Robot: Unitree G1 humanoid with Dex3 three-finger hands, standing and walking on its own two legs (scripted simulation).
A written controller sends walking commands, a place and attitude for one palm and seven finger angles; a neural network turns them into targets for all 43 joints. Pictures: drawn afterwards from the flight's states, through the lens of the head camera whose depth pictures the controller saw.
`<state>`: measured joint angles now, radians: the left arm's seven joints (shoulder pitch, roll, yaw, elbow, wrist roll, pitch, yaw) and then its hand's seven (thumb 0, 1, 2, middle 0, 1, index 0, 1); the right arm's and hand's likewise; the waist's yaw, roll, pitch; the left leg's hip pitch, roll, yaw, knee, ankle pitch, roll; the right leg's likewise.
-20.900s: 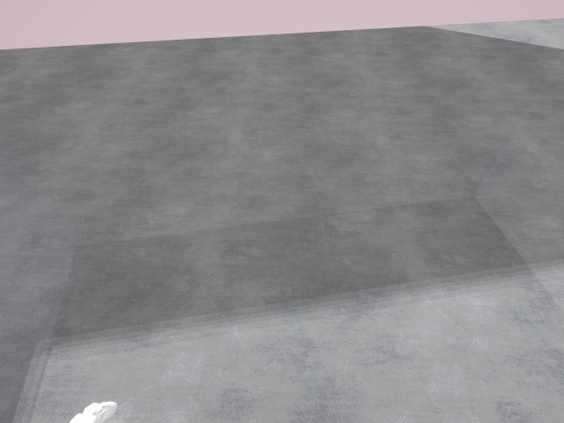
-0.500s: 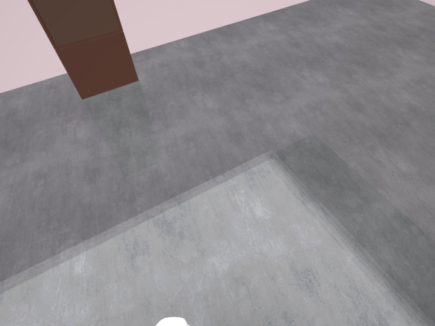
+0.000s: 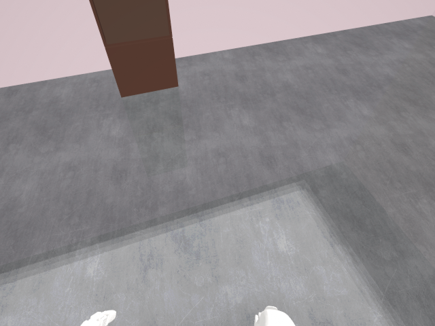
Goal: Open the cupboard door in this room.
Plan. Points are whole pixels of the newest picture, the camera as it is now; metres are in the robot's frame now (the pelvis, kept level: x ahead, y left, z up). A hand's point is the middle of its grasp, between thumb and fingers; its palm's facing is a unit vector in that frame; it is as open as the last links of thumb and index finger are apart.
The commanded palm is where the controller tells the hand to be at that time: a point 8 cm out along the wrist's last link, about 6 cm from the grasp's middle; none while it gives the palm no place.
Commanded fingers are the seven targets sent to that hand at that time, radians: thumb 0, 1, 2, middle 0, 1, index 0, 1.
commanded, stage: turn or walk to find it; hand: left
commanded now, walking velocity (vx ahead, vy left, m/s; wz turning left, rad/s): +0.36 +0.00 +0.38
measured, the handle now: out of the picture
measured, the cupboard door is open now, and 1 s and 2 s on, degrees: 0 0 0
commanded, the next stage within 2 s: stand and wait in 1.32 s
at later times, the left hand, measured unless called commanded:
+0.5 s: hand out of the picture +0.10 +0.13 -0.17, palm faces +0.29 -0.94 -0.20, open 7.3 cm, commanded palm none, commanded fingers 0.00 0.90 0.90 -0.20 -0.30 -0.20 -0.30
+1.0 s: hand (130, 188) +0.48 +0.26 -0.15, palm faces +0.25 -0.95 -0.20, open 7.4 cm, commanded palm none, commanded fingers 0.00 0.90 0.90 -0.20 -0.30 -0.20 -0.30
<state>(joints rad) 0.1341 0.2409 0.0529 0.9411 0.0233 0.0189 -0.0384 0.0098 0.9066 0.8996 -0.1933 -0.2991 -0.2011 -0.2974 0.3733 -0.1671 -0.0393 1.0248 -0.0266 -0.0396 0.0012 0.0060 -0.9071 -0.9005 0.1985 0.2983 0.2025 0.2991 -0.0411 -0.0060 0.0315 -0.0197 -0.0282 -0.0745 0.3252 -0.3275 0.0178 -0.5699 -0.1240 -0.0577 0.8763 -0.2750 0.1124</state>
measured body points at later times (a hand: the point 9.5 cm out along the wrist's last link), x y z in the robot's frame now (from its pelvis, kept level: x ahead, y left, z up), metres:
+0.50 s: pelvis +0.20 -0.03 +0.00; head +0.24 -0.02 +0.45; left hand +0.08 +0.18 -0.15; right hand +0.36 -0.24 -0.15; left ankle +0.28 +0.13 -0.70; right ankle +0.13 -0.14 -0.74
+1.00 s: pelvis +0.41 +0.04 +0.00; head +0.42 +0.04 +0.45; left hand +0.47 +0.30 -0.13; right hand +0.44 -0.20 -0.15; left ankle +0.32 +0.12 -0.74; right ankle +0.56 -0.07 -0.69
